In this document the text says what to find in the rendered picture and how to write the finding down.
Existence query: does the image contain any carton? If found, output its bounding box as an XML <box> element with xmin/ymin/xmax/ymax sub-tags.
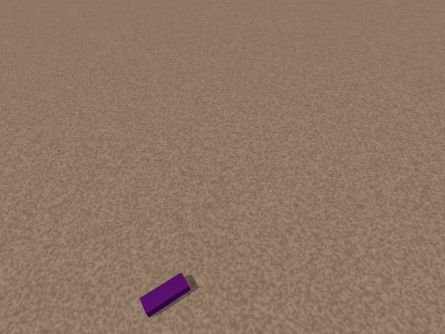
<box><xmin>140</xmin><ymin>272</ymin><xmax>190</xmax><ymax>317</ymax></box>

